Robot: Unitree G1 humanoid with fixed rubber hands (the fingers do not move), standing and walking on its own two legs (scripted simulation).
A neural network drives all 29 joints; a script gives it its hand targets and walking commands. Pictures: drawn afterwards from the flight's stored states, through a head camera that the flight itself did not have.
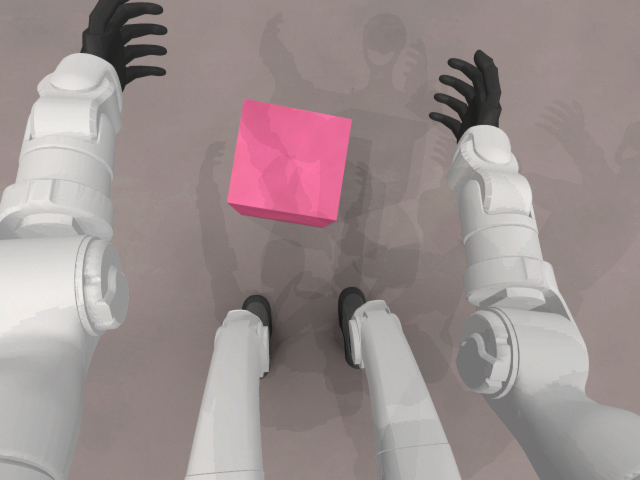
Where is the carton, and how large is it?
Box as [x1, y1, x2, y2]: [227, 99, 351, 227]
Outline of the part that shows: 244,99 227,202 241,214 321,227 334,221 336,219 351,119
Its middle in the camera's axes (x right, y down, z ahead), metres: -0.07 -0.15 +0.86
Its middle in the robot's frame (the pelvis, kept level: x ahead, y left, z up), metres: +0.52 +0.00 -0.53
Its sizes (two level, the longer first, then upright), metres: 0.210 0.200 0.250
